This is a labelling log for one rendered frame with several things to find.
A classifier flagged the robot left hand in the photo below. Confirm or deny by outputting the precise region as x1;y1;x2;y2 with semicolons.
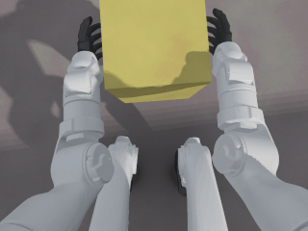
77;16;103;61

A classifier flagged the carton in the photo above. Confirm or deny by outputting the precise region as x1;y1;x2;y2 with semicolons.
99;0;212;103

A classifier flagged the right robot forearm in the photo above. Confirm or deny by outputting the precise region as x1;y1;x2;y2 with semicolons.
212;41;279;158

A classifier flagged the robot left upper arm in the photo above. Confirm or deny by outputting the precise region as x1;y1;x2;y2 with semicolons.
0;141;115;231

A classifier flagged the robot right thigh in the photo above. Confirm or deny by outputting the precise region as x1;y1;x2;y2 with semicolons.
178;142;228;231

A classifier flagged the left robot forearm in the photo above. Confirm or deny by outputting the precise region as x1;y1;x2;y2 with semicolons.
50;50;105;173

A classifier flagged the robot right hand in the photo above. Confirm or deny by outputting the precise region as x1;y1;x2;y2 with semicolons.
206;8;232;56

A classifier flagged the robot right upper arm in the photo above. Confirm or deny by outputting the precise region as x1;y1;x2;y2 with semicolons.
212;131;308;231

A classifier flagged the robot right shin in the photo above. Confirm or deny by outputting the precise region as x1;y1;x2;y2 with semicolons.
180;137;212;187

